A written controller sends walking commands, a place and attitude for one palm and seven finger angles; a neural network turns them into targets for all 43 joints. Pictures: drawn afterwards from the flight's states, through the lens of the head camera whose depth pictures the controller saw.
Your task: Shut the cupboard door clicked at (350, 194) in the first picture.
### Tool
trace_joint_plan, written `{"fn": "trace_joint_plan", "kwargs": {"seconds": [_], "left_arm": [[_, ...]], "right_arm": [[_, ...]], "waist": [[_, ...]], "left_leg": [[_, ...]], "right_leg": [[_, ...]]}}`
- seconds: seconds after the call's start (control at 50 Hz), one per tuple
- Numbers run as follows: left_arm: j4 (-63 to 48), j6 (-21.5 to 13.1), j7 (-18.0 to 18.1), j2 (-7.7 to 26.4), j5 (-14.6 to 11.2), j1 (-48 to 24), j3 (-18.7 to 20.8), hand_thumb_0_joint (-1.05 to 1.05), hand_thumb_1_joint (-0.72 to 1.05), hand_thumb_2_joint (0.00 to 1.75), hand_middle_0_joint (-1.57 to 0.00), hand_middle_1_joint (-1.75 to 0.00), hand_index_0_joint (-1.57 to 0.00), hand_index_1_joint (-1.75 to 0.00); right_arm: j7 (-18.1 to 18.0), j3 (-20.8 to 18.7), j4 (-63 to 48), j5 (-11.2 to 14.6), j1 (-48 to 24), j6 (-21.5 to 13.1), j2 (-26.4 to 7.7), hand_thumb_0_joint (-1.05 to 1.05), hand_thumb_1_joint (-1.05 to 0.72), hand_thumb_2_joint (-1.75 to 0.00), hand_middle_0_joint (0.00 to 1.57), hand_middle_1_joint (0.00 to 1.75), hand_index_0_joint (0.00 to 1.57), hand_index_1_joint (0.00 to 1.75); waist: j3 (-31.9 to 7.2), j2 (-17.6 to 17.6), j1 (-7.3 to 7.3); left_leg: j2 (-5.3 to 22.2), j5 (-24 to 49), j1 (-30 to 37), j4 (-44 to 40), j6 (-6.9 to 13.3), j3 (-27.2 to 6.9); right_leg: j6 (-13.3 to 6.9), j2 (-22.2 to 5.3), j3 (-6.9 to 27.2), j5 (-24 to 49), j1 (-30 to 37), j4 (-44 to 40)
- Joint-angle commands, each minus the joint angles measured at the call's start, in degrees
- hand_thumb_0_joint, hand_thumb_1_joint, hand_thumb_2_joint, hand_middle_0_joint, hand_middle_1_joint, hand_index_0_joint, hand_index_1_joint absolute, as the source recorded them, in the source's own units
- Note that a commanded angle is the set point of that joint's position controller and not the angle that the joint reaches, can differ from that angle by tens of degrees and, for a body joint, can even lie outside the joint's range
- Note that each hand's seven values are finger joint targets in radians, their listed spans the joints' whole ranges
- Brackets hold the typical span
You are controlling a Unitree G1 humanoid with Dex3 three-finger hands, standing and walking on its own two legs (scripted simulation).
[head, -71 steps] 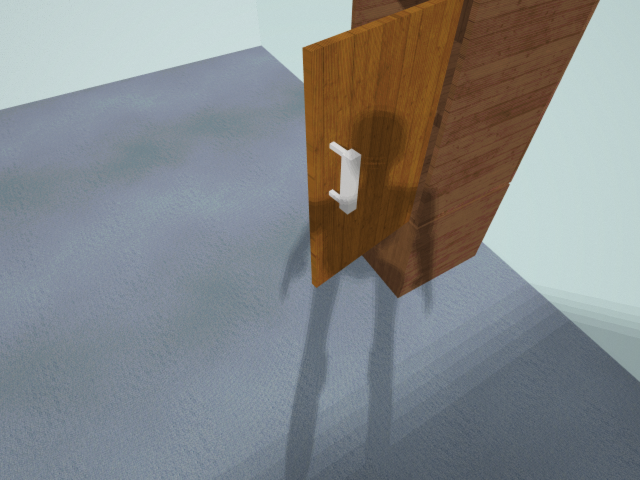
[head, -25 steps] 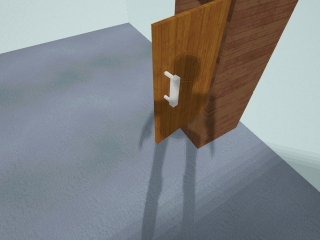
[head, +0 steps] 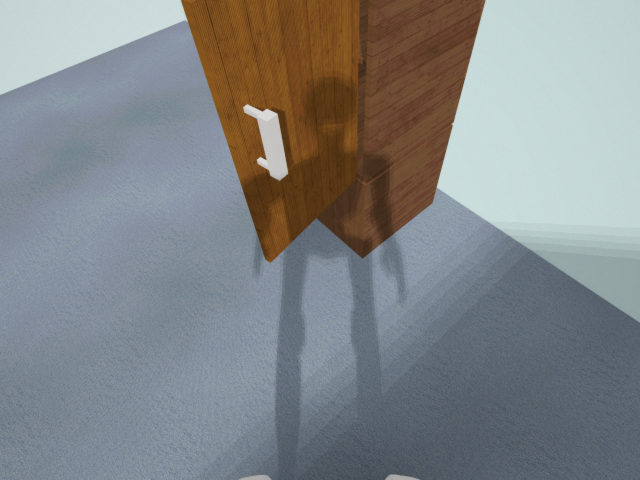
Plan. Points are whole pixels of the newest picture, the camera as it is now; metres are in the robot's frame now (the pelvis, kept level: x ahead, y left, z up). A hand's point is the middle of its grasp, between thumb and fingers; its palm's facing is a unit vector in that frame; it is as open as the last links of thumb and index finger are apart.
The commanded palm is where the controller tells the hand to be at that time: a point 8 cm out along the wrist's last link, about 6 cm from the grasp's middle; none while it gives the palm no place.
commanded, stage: walk around to get in front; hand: left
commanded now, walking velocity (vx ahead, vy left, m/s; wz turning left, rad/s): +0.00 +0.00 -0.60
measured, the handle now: (264, 142) +0.62 +0.15 +0.03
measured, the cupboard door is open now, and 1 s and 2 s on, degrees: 100 100 100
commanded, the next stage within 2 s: none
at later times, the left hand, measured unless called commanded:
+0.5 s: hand out of the picture +0.10 +0.21 -0.15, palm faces -0.18 -0.95 -0.24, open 7.4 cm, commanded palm none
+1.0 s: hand (265, 412) +0.22 +0.11 -0.14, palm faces -0.58 -0.77 -0.28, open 7.4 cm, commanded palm none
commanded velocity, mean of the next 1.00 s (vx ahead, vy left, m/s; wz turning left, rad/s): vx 0.00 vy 0.00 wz -0.60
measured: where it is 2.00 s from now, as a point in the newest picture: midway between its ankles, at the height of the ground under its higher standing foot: outside the picture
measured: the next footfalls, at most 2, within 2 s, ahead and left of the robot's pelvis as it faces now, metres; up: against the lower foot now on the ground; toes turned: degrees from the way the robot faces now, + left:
left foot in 0.52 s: +0.08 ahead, +0.14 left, +0.00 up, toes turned -19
right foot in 0.92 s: -0.03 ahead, -0.11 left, +0.00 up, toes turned -36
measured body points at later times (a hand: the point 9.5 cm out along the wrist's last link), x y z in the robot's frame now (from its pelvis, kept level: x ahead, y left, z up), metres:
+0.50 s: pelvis +0.01 +0.02 +0.02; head +0.07 +0.02 +0.46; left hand +0.11 +0.26 -0.14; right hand +0.10 -0.25 -0.11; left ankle +0.03 +0.15 -0.71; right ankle +0.01 -0.08 -0.72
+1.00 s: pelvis +0.00 +0.01 +0.01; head +0.04 -0.04 +0.45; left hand +0.25 +0.15 -0.12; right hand -0.14 -0.22 -0.15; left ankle +0.04 +0.15 -0.67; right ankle -0.06 -0.08 -0.72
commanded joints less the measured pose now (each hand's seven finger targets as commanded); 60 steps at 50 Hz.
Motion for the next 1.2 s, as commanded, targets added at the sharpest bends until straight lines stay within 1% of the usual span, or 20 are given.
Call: {"fn": "trace_joint_plan", "kwargs": {"seconds": [0.0, 0.1, 0.36, 0.44, 0.46, 0.5, 0.52, 0.54, 0.56, 0.64, 0.78, 0.84, 0.86, 0.88, 0.9, 0.92, 0.96, 1.0, 1.08, 1.18], "left_arm": [[-1.98, -0.68, 2.7, 13.07, -0.68, 7.16, 3.06, 0.0, 0.9, 0.9, -0.2, -0.3, -0.2, -0.3], [-4.33, -1.59, 2.88, 10.28, -0.58, 4.06, 2.46, 0.0, 0.9, 0.9, -0.2, -0.3, -0.2, -0.3], [-4.64, -0.93, 2.79, 11.56, 0.17, 7.03, 3.39, 0.0, 0.9, 0.9, -0.2, -0.3, -0.2, -0.3], [-6.29, -0.39, 2.43, 12.03, -0.41, 2.53, 3.28, 0.0, 0.9, 0.9, -0.2, -0.3, -0.2, -0.3], [-6.85, -0.27, 2.44, 10.88, -0.58, 0.81, 2.99, 0.0, 0.9, 0.9, -0.2, -0.3, -0.2, -0.3], [-9.48, -0.34, 1.26, 6.58, -1.21, -0.2, 1.9, 0.0, 0.9, 0.9, -0.2, -0.3, -0.2, -0.3], [-9.66, -0.15, 0.9, 9.27, -0.43, -2.62, 2.24, 0.0, 0.9, 0.9, -0.2, -0.3, -0.2, -0.3], [-9.55, -0.11, 0.35, 9.01, -0.28, 0.55, 2.83, 0.0, 0.9, 0.9, -0.2, -0.3, -0.2, -0.3], [-7.96, 0.17, 0.16, 8.74, 0.33, 1.05, 3.07, 0.0, 0.9, 0.9, -0.2, -0.3, -0.2, -0.3], [-7.93, 0.74, -0.86, 6.41, -0.5, 0.05, 1.83, 0.0, 0.9, 0.9, -0.2, -0.3, -0.2, -0.3], [-9.42, 0.28, -1.36, 5.49, -0.68, -6.0, 0.52, 0.0, 0.9, 0.9, -0.2, -0.3, -0.2, -0.3], [-8.27, -0.22, -1.09, 6.58, -0.87, -2.37, 0.66, 0.0, 0.9, 0.9, -0.2, -0.3, -0.2, -0.3], [-7.08, -0.62, -0.82, 8.59, -0.66, 1.38, 1.08, 0.0, 0.9, 0.9, -0.2, -0.3, -0.2, -0.3], [-5.66, -1.22, 0.11, 14.68, -0.02, 6.44, 2.29, 0.0, 0.9, 0.9, -0.2, -0.3, -0.2, -0.3], [-4.13, -1.25, 1.17, 19.19, -0.47, 10.34, 3.37, 0.0, 0.9, 0.9, -0.2, -0.3, -0.2, -0.3], [-4.18, -1.19, 1.94, 18.36, -0.94, 10.37, 3.11, 0.0, 0.9, 0.9, -0.2, -0.3, -0.2, -0.3], [-6.77, -0.37, 2.64, 14.16, -0.67, 1.61, 2.64, 0.0, 0.9, 0.9, -0.2, -0.3, -0.2, -0.3], [-8.55, -0.6, 2.67, 12.49, -0.54, -1.88, 1.83, 0.0, 0.9, 0.9, -0.2, -0.3, -0.2, -0.3], [-8.9, -0.73, 2.21, 13.38, -0.18, -1.68, 2.06, 0.0, 0.9, 0.9, -0.2, -0.3, -0.2, -0.3], [-8.81, -0.31, 1.95, 13.14, -0.23, -2.05, 2.63, 0.0, 0.9, 0.9, -0.2, -0.3, -0.2, -0.3]], "right_arm": [[0.05, -2.23, -7.21, 0.57, -4.96, -0.13, -6.23, 0.0, -0.9, -0.9, 0.2, 0.3, 0.2, 0.3], [0.48, -1.95, -6.78, 0.26, -5.12, -0.33, -4.68, 0.0, -0.9, -0.9, 0.2, 0.3, 0.2, 0.3], [-0.4, -1.56, -11.17, 1.24, -10.22, -1.43, -4.71, 0.0, -0.9, -0.9, 0.2, 0.3, 0.2, 0.3], [-0.66, -1.64, -10.25, 1.54, -4.22, -1.88, -5.27, 0.0, -0.9, -0.9, 0.2, 0.3, 0.2, 0.3], [-0.85, -1.85, -9.41, 1.42, -1.13, -2.33, -6.16, 0.0, -0.9, -0.9, 0.2, 0.3, 0.2, 0.3], [-1.37, -3.06, -10.14, -0.01, 1.69, -3.11, -14.85, 0.0, -0.9, -0.9, 0.2, 0.3, 0.2, 0.3], [-1.6, -2.53, -10.43, -0.46, 1.06, -2.7, -14.12, 0.0, -0.9, -0.9, 0.2, 0.3, 0.2, 0.3], [-1.45, -1.71, -12.32, -0.81, -2.43, -2.72, -12.0, 0.0, -0.9, -0.9, 0.2, 0.3, 0.2, 0.3], [-1.48, -1.17, -12.54, -0.92, -4.86, -3.15, -9.92, 0.0, -0.9, -0.9, 0.2, 0.3, 0.2, 0.3], [-1.38, -0.78, -11.7, -0.71, -1.49, -3.21, -9.08, 0.0, -0.9, -0.9, 0.2, 0.3, 0.2, 0.3], [-0.39, -2.02, -9.17, -0.83, 5.58, -2.69, -11.36, 0.0, -0.9, -0.9, 0.2, 0.3, 0.2, 0.3], [-0.05, -2.57, -9.55, -0.5, 4.18, -2.49, -12.67, 0.0, -0.9, -0.9, 0.2, 0.3, 0.2, 0.3], [0.27, -2.62, -10.03, -0.08, 3.3, -2.36, -12.39, 0.0, -0.9, -0.9, 0.2, 0.3, 0.2, 0.3], [0.58, -2.09, -11.29, 0.71, 2.97, -2.29, -8.77, 0.0, -0.9, -0.9, 0.2, 0.3, 0.2, 0.3], [0.42, -0.98, -14.09, 0.7, -1.97, -1.91, -6.23, 0.0, -0.9, -0.9, 0.2, 0.3, 0.2, 0.3], [-0.15, -1.01, -13.48, 0.79, -1.56, -1.22, -7.5, 0.0, -0.9, -0.9, 0.2, 0.3, 0.2, 0.3], [0.24, -1.54, -11.9, 0.7, -1.45, -0.57, -6.99, 0.0, -0.9, -0.9, 0.2, 0.3, 0.2, 0.3], [0.63, -1.51, -10.94, 0.43, -1.38, -0.35, -6.89, 0.0, -0.9, -0.9, 0.2, 0.3, 0.2, 0.3], [0.94, -1.55, -10.33, 0.53, -0.32, -0.45, -5.3, 0.0, -0.9, -0.9, 0.2, 0.3, 0.2, 0.3], [0.29, -1.52, -10.49, 1.0, 1.05, -1.61, -5.15, 0.0, -0.9, -0.9, 0.2, 0.3, 0.2, 0.3]], "waist": [[-5.22, -13.81, 2.64], [-9.57, -5.2, 0.42], [-11.45, -9.99, 2.29], [-11.88, -9.72, -1.11], [-12.38, -7.36, -2.91], [-10.93, 16.42, -3.53], [-7.66, 8.52, -3.76], [-7.44, 4.97, -0.64], [-7.48, 8.67, 0.77], [-8.22, 7.74, 0.14], [-9.23, 11.65, -3.51], [-10.38, 10.21, -1.14], [-11.63, 5.38, 0.92], [-15.23, -10.24, 3.23], [-14.47, -21.24, 5.62], [-14.14, -18.45, 5.1], [-10.13, -15.98, 1.42], [-8.09, -13.83, -0.37], [-8.83, -9.8, -0.81], [-10.07, -12.62, -1.31]], "left_leg": [[-2.13, -6.24, -18.01, 27.61, 0.2, -12.04], [-2.47, 3.76, -16.43, 24.24, -1.35, -12.25], [-5.67, -1.16, -12.37, 5.36, -1.15, -13.32], [-6.72, 6.98, 0.59, -9.79, -0.05, -13.17], [-4.39, 10.84, 9.67, -17.42, 0.34, -13.88], [20.69, 17.61, 16.57, -28.51, 9.87, -37.95], [22.87, 23.35, 8.69, -27.12, 13.69, -36.51], [20.06, 20.24, 3.62, -27.52, 14.03, -30.89], [16.13, 26.9, 2.95, -25.39, 12.56, -27.77], [9.56, 40.19, 8.59, -20.37, 9.06, -12.89], [11.49, 42.41, 10.47, -17.21, 8.54, -8.37], [11.98, 40.93, 7.39, -11.35, 5.98, -6.56], [10.0, 35.99, 2.21, -5.07, 3.45, -4.75], [4.58, 17.72, -10.31, 7.88, -0.36, 0.87], [-2.5, -13.74, -20.39, 21.09, -2.17, -2.0], [-0.75, -12.63, -21.64, 26.25, -1.36, -10.19], [0.88, -4.04, -21.21, 27.03, -1.84, -10.52], [-0.13, -0.33, -16.8, 24.15, -2.47, -9.98], [-2.87, 1.83, -11.35, 13.51, -2.56, -8.43], [-4.94, 2.93, -4.86, -2.0, -1.57, -8.62]], "right_leg": [[-10.74, -18.38, 27.97, 17.07, 8.74, -22.75], [-7.75, -11.82, 22.6, 21.86, 10.46, -19.65], [-9.85, -10.41, 30.5, 34.21, 13.82, -15.79], [-5.87, -6.86, 29.78, 27.1, 4.82, -13.78], [-3.26, -4.44, 27.38, 19.66, -2.63, -11.29], [3.41, 6.58, 8.79, -17.11, -18.53, 10.17], [4.3, 3.08, 8.34, -16.36, -17.04, 20.15], [5.05, 1.77, 6.93, -12.12, -14.67, 26.11], [5.2, 1.68, 6.79, -10.46, -15.4, 28.94], [6.23, -0.07, 2.33, -5.66, -16.34, 27.97], [4.62, -0.21, -3.34, -6.29, -7.48, 7.59], [2.75, 0.12, -3.72, 0.63, 3.0, -5.84], [1.64, -0.44, -2.68, 9.77, 11.82, -13.23], [-2.5, -13.02, 12.48, 28.49, 24.73, -16.75], [-9.47, -23.44, 26.1, 52.79, 25.21, -15.36], [-12.13, -23.29, 23.73, 48.21, 22.73, -15.18], [-9.83, -16.14, 19.94, 28.84, 15.26, -17.19], [-8.33, -13.37, 16.64, 26.8, 8.0, -17.61], [-8.12, -11.1, 17.97, 20.41, 5.68, -17.97], [-7.4, -9.92, 22.43, 21.8, 4.95, -14.92]]}}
